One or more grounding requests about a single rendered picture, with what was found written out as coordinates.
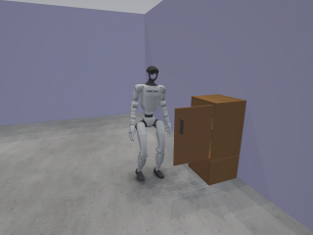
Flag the cupboard door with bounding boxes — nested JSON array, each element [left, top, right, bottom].
[[173, 105, 213, 166]]

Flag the robot right forearm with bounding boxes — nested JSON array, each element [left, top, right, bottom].
[[129, 102, 137, 125]]

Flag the robot left forearm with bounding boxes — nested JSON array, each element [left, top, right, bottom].
[[161, 104, 170, 122]]

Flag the robot right hand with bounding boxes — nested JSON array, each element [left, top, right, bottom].
[[128, 124, 137, 141]]

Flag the robot left foot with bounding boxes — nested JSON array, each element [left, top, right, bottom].
[[154, 168, 164, 179]]

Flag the robot left upper arm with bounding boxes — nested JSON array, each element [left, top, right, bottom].
[[158, 85, 166, 107]]

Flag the robot right upper arm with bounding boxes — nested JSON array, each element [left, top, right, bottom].
[[132, 84, 144, 108]]

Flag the robot left hand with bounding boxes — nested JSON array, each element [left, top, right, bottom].
[[164, 122, 172, 136]]

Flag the right robot shin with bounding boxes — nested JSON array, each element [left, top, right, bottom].
[[137, 151, 147, 172]]

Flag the handle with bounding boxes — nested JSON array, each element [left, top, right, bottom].
[[178, 118, 184, 135]]

